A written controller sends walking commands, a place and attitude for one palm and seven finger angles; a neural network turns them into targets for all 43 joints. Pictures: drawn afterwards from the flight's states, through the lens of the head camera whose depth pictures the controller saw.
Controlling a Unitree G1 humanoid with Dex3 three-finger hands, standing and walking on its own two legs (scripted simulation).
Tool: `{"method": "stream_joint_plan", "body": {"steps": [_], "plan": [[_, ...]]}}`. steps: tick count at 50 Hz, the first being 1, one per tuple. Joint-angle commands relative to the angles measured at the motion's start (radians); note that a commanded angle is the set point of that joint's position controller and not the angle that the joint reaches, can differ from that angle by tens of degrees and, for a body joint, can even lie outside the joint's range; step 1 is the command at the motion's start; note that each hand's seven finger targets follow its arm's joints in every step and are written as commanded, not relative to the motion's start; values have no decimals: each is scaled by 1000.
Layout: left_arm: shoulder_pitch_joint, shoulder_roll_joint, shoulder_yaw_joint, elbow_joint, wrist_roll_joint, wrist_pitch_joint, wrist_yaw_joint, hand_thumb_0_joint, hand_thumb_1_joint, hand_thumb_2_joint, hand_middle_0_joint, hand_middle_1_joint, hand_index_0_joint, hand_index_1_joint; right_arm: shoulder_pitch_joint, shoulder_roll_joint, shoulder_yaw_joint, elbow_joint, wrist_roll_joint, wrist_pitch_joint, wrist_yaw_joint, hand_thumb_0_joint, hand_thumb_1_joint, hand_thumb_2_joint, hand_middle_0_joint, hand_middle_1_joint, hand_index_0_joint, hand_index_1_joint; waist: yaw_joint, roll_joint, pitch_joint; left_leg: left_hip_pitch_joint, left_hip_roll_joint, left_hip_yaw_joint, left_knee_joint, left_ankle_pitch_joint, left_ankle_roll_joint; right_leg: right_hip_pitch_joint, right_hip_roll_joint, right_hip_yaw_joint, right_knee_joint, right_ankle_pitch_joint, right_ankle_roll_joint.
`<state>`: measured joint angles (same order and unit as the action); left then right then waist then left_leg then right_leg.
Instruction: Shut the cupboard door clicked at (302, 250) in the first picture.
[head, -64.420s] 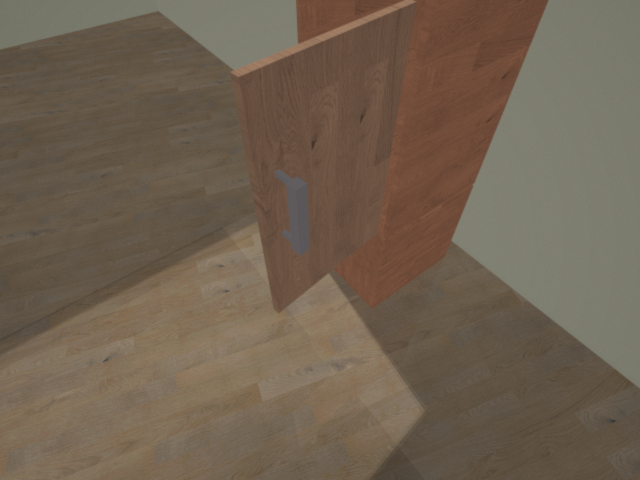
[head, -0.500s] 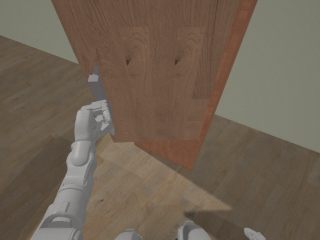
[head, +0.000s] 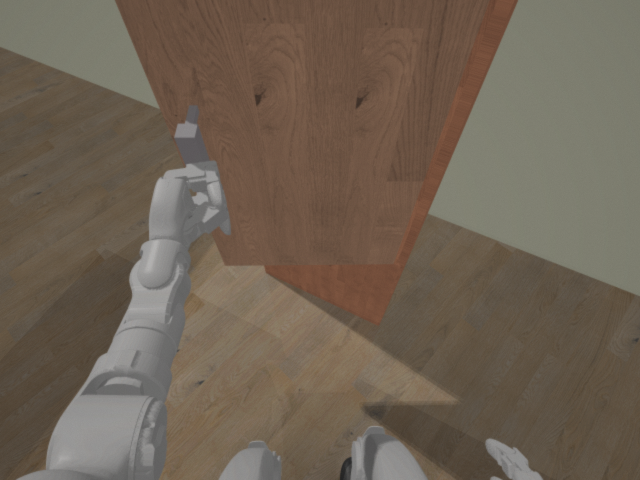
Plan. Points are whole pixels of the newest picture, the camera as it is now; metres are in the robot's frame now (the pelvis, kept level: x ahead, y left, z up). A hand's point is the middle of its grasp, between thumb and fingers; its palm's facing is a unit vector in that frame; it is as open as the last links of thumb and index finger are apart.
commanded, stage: push the door shut along its arc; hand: left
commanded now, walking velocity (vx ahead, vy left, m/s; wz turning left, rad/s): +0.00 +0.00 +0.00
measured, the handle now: (205, 166) +0.51 +0.15 +0.06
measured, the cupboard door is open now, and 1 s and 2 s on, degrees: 28 7 0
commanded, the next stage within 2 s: pull the fist back off the door in 1.62 s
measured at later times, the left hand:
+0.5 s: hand (230, 176) +0.49 +0.11 +0.06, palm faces -0.17 -0.99 -0.04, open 3.2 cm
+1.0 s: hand (256, 146) +0.55 +0.08 +0.06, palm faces -0.34 -0.94 -0.05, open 3.1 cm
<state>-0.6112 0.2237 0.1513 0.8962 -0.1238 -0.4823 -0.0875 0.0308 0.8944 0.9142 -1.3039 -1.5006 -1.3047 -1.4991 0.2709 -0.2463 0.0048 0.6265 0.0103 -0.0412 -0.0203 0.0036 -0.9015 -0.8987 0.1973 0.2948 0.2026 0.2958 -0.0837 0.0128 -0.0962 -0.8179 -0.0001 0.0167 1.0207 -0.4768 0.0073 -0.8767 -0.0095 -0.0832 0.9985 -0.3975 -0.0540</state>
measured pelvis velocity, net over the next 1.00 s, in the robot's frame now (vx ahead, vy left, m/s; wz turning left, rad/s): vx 0.00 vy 0.02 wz -0.02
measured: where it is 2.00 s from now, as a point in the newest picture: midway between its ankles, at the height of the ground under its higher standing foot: outside the picture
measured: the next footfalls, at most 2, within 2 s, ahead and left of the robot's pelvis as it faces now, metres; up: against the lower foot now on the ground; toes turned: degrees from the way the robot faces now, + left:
none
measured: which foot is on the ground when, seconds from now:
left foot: down 0.00-1.00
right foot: down 0.00-1.00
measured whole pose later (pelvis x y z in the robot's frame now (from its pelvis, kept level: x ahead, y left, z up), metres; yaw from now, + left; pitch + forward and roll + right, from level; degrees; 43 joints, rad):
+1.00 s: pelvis +0.00 +0.02 -0.03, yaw -1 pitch +25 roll -3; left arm -1.17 0.44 0.17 1.28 -0.08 -0.35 -0.29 0.02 0.90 0.91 -1.30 -1.50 -1.30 -1.50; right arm 0.40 -0.28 0.03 0.66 -0.03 -0.02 0.01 0.00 -0.90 -0.90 0.20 0.29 0.20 0.30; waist -0.23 0.04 -0.10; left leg -1.10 0.01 0.00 1.18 -0.52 0.04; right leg -1.13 -0.01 -0.10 1.09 -0.41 -0.03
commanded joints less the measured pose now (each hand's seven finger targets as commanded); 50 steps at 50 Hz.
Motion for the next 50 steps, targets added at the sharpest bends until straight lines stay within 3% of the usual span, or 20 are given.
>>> {"method": "stream_joint_plan", "body": {"steps": [1, 3, 6, 7, 8, 12, 15, 18, 22, 23, 27, 28, 30, 34, 37, 38, 42, 45, 49, 50], "plan": [[-482, 113, 6, -104, -6, -50, -38, 0, 900, 900, -1300, -1500, -1300, -1500, 106, -145, -52, -70, 1, -31, -3, 0, -900, -900, 200, 300, 200, 300, -47, 8, -402, 94, -18, -35, -118, 188, 13, 255, 5, 90, -113, 224, 34], [-549, 151, 29, -79, -8, -36, -45, 0, 900, 900, -1300, -1500, -1300, -1500, 123, -154, -52, -66, 0, -26, -4, 0, -900, -900, 200, 300, 200, 300, -61, -23, -413, 68, -19, -37, -113, 176, 18, 263, 5, 94, -113, 216, 37], [-593, 163, 34, -49, -6, -27, -64, 0, 900, 900, -1300, -1500, -1300, -1500, 144, -159, -55, -63, 2, -20, -3, 0, -900, -900, 200, 300, 200, 300, -71, -18, -429, 77, -17, -42, -104, 205, 19, 248, 9, 90, -103, 240, 34], [-606, 131, 8, -37, -8, -22, -73, 0, 900, 900, -1300, -1500, -1300, -1500, 149, -157, -54, -63, 0, -19, 0, 0, -900, -900, 200, 300, 200, 300, -78, -12, -422, 79, -18, -42, -102, 205, 19, 233, 10, 87, -102, 238, 35], [-631, 141, 13, -34, -7, -24, -79, 0, 900, 900, -1300, -1500, -1300, -1500, 158, -161, -55, -59, 1, -17, 0, 0, -900, -900, 200, 300, 200, 300, -82, -18, -422, 81, -16, -48, -101, 206, 18, 220, 11, 83, -99, 231, 33], [-710, 129, -11, -2, 1, -29, -96, 0, 900, 900, -1300, -1500, -1300, -1500, 181, -168, -58, -46, -5, -14, 5, 0, -900, -900, 200, 300, 200, 300, -109, 8, -423, 107, -11, -64, -89, 196, 18, 146, 15, 74, -91, 191, 31], [-759, 157, 4, -2, 1, -37, -102, 0, 900, 900, -1300, -1500, -1300, -1500, 195, -179, -58, -42, -10, -14, 8, 0, -900, -900, 200, 300, 200, 300, -111, 49, -461, 136, -9, -77, -82, 210, 16, 117, 17, 71, -79, 180, 26], [-806, 156, -7, 46, 2, -24, -109, 0, 900, 900, -1300, -1500, -1300, -1500, 204, -184, -55, -37, -9, -11, 8, 0, -900, -900, 200, 300, 200, 300, -135, 26, -409, 93, -9, -80, -83, 147, 19, 89, 19, 70, -92, 124, 28], [-879, 202, 13, 57, 15, -23, -112, 0, 900, 900, -1300, -1500, -1300, -1500, 228, -196, -54, -30, -14, -14, 7, 0, -900, -900, 200, 300, 200, 300, -145, 54, -452, 112, -6, -99, -75, 150, 20, 54, 20, 64, -75, 108, 24], [-896, 183, -8, 64, 17, -19, -117, 0, 900, 900, -1300, -1500, -1300, -1500, 228, -193, -53, -29, -15, -15, 9, 0, -900, -900, 200, 300, 200, 300, -157, 72, -451, 113, -7, -97, -70, 152, 21, 44, 21, 65, -76, 110, 25], [-936, 237, 20, 78, 27, -16, -134, 0, 900, 900, -1300, -1500, -1300, -1500, 253, -204, -52, -23, -20, -12, 11, 0, -900, -900, 200, 300, 200, 300, -160, 95, -496, 139, 0, -114, -53, 198, 18, 25, 23, 61, -57, 130, 20], [-952, 207, -8, 72, 27, -12, -142, 0, 900, 900, -1300, -1500, -1300, -1500, 254, -200, -51, -26, -21, -12, 14, 0, -900, -900, 200, 300, 200, 300, -169, 114, -501, 152, 0, -115, -50, 210, 18, 14, 24, 58, -56, 137, 20], [-978, 208, -6, 77, 19, -9, -151, 0, 900, 900, -1300, -1500, -1300, -1500, 262, -204, -52, -22, -22, -11, 13, 0, -900, -900, 200, 300, 200, 300, -178, 117, -510, 169, 4, -120, -43, 230, 17, -2, 25, 57, -54, 147, 21], [-1009, 259, 31, 99, 17, 11, -161, 0, 900, 900, -1300, -1500, -1300, -1500, 284, -211, -49, -24, -22, -6, 11, 0, -900, -900, 200, 300, 200, 300, -189, 96, -500, 142, 5, -121, -36, 230, 23, 6, 30, 54, -53, 149, 19], [-1057, 238, -3, 143, 33, 28, -165, 0, 900, 900, -1300, -1500, -1300, -1500, 287, -209, -44, -10, -23, -5, 15, 0, -900, -900, 200, 300, 200, 300, -211, 116, -454, 117, 6, -126, -27, 197, 21, -45, 30, 53, -53, 120, 22], [-1067, 263, 13, 162, 38, 35, -163, 0, 900, 900, -1300, -1500, -1300, -1500, 293, -214, -43, -8, -24, -4, 14, 0, -900, -900, 200, 300, 200, 300, -221, 96, -434, 99, 9, -129, -26, 178, 24, -54, 32, 53, -54, 106, 22], [-1132, 284, 15, 156, 46, 42, -178, 0, 900, 900, -1300, -1500, -1300, -1500, 311, -217, -41, -7, -32, -7, 13, 0, -900, -900, 200, 300, 200, 300, -230, 150, -505, 131, 11, -136, -1, 238, 23, -74, 31, 50, -32, 135, 19], [-1141, 259, -5, 132, 40, 49, -206, 0, 900, 900, -1300, -1500, -1300, -1500, 324, -216, -45, -2, -36, -8, 19, 0, -900, -900, 200, 300, 200, 300, -226, 210, -586, 223, 17, -147, 16, 347, 14, -94, 33, 42, -17, 190, 16], [-1158, 300, 29, 152, 33, 86, -225, 0, 900, 900, -1300, -1500, -1300, -1500, 344, -217, -42, -1, -36, 2, 16, 0, -900, -900, 200, 300, 200, 300, -239, 166, -583, 178, 16, -136, 33, 368, 24, -57, 42, 43, -15, 227, 16], [-1164, 337, 57, 164, 34, 95, -224, 0, 900, 900, -1300, -1500, -1300, -1500, 348, -218, -40, 1, -35, 4, 14, 0, -900, -900, 200, 300, 200, 300, -234, 160, -578, 157, 18, -132, 34, 368, 22, -43, 41, 45, -14, 236, 17]]}}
